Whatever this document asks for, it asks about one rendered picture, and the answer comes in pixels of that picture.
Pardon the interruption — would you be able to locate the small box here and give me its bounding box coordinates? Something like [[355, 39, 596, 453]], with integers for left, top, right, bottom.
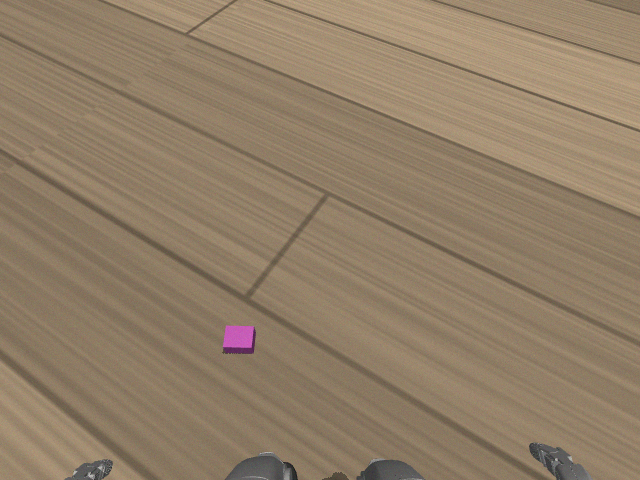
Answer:
[[223, 326, 256, 354]]

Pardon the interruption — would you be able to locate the right robot hand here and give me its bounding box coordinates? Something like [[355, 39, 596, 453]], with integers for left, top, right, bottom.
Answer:
[[529, 443, 593, 480]]

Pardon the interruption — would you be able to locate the left robot hand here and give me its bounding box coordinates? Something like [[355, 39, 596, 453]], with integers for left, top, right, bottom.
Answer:
[[65, 459, 113, 480]]

